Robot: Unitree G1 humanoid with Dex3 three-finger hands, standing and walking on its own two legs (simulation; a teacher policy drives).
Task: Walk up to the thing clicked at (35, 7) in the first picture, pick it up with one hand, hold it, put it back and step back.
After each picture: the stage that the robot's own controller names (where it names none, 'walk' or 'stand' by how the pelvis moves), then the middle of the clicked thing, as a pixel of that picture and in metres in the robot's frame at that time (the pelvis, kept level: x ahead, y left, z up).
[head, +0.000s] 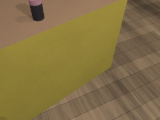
stand; (36, 8) +0.84 +0.24 +0.04
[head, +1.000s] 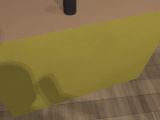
walk; (69, 1) +0.77 +0.12 +0.06
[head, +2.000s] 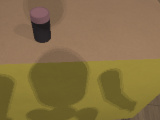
walk; (41, 25) +0.54 +0.18 +0.08
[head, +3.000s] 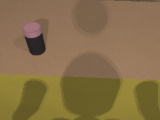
stand; (34, 39) +0.52 +0.20 +0.08
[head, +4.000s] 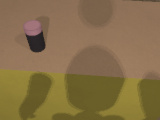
stand; (35, 36) +0.55 +0.19 +0.05
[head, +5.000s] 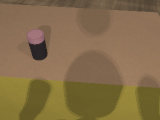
stand; (37, 45) +0.54 +0.19 +0.04
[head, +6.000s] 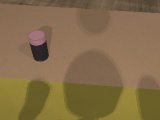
stand; (39, 46) +0.53 +0.18 +0.04
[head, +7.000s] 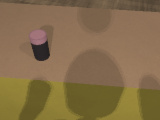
stand; (40, 45) +0.53 +0.17 +0.04
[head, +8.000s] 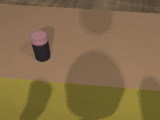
stand; (40, 46) +0.53 +0.17 +0.04
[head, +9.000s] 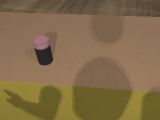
rise first; (43, 50) +0.53 +0.19 +0.05
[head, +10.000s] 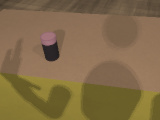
go down; (50, 46) +0.55 +0.17 +0.05
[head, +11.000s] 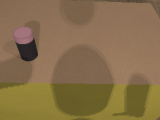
go down; (26, 44) +0.52 +0.18 +0.06
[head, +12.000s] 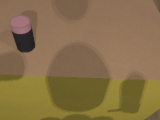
close in; (23, 34) +0.53 +0.17 +0.07
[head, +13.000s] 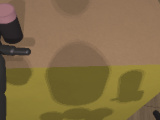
close in; (8, 24) +0.54 +0.19 +0.10
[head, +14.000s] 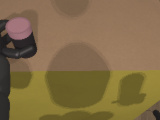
lift; (23, 39) +0.47 +0.15 +0.10
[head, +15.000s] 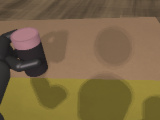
lift; (31, 53) +0.33 +0.13 +0.24
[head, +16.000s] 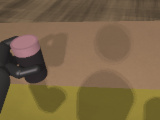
hold; (30, 59) +0.32 +0.14 +0.22
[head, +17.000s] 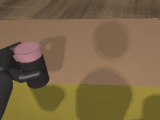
hold; (33, 65) +0.32 +0.14 +0.20
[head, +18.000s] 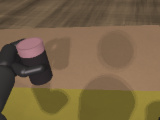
hold; (36, 61) +0.32 +0.13 +0.23
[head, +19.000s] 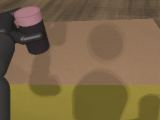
crouch; (33, 31) +0.39 +0.12 +0.27
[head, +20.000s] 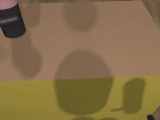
lower; (9, 15) +0.49 +0.16 +0.23
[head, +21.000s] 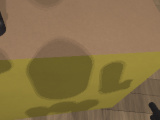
lower; out of the picture +0.53 +0.19 +0.12
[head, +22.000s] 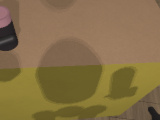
lower; (2, 29) +0.50 +0.18 +0.10
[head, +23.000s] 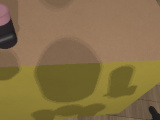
lower; (1, 27) +0.50 +0.18 +0.11
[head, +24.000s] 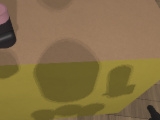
lower; (0, 27) +0.51 +0.18 +0.11
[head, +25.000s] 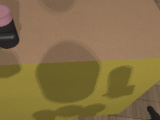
open; (3, 27) +0.51 +0.18 +0.11
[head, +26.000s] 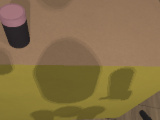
sink last; (16, 27) +0.50 +0.16 +0.10
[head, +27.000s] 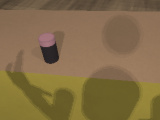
sink last; (49, 48) +0.53 +0.17 +0.08
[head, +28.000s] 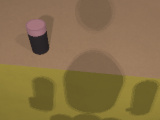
stand; (38, 37) +0.51 +0.17 +0.08
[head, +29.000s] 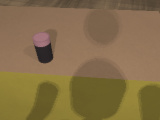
stand; (43, 48) +0.53 +0.16 +0.05
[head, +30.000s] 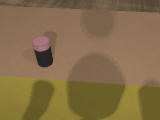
stand; (43, 52) +0.51 +0.16 +0.04
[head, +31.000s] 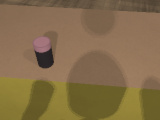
stand; (43, 52) +0.50 +0.15 +0.04
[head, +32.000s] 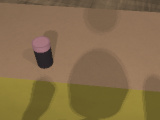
stand; (43, 53) +0.49 +0.15 +0.04
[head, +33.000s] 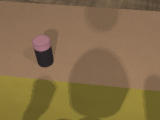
stand; (43, 51) +0.50 +0.15 +0.04
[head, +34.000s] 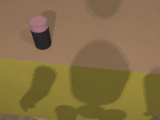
walk; (40, 33) +0.53 +0.16 +0.05
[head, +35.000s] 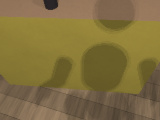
walk; out of the picture +0.78 +0.17 +0.06
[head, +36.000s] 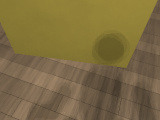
stand; out of the picture +1.13 +0.12 +0.07
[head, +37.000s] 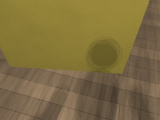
stand; out of the picture +1.10 +0.18 +0.06
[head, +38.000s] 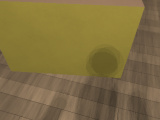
stand; out of the picture +1.12 +0.17 +0.04
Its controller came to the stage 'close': yes
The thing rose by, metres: 0.22
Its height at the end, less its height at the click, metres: +0.00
